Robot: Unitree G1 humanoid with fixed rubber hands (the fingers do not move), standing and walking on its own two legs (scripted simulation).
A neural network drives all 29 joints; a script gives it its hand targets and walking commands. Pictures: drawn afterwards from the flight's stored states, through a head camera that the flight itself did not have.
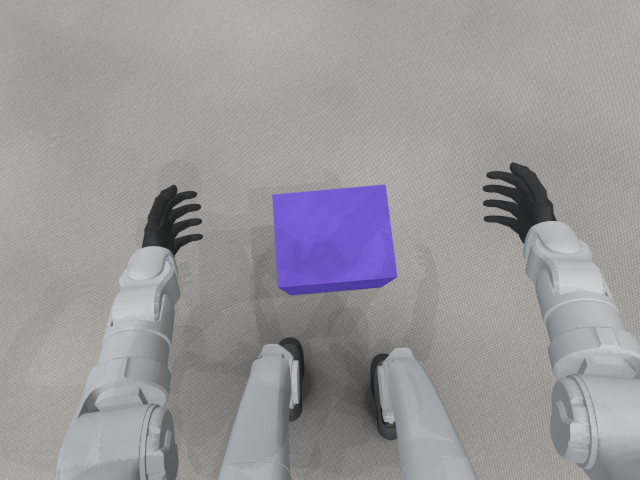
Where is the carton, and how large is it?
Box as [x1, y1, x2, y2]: [272, 184, 396, 294]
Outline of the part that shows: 385,184 273,194 272,199 278,287 289,294 379,287 396,277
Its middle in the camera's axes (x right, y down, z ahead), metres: +0.03 +0.02 +0.95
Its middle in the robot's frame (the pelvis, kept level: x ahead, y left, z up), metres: +0.46 +0.00 -0.55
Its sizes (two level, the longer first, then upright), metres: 0.251 0.205 0.263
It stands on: the floor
